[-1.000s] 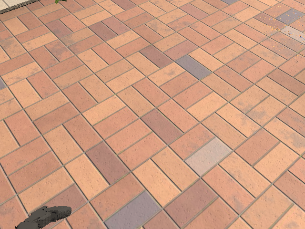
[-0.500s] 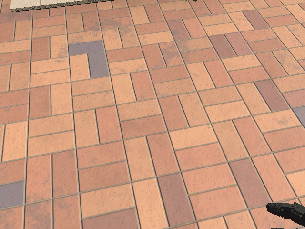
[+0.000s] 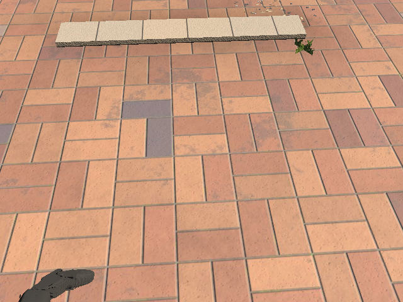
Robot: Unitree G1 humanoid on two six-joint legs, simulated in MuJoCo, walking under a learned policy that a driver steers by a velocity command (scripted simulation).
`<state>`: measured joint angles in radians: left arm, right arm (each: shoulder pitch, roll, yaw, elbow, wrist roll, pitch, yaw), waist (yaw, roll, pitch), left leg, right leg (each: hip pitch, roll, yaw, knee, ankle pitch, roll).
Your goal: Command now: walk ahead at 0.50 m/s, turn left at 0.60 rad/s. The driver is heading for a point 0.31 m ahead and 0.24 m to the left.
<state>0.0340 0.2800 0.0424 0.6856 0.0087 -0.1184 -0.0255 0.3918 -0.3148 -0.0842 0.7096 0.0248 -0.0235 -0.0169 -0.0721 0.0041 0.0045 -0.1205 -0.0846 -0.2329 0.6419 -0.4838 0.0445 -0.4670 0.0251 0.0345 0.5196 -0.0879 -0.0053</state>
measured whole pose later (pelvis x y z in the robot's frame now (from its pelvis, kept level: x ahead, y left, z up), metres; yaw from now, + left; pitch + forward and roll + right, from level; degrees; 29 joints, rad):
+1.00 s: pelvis +0.40 +0.09 +0.01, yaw +21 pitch +0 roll +1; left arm 0.15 0.26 0.03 0.82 0.02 0.00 0.01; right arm 0.17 -0.24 -0.02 0.81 -0.02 -0.02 0.00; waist -0.01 0.00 0.01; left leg -0.22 -0.06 0.00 0.49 -0.28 0.04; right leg -0.32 -0.05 0.02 0.52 -0.21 0.03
